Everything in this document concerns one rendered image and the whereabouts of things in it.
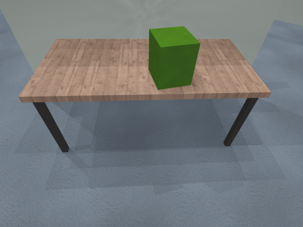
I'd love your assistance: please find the table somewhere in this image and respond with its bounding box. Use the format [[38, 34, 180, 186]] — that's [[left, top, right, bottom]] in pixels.
[[18, 39, 272, 152]]

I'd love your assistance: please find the carton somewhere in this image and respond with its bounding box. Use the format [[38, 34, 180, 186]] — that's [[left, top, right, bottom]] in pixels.
[[149, 26, 200, 90]]

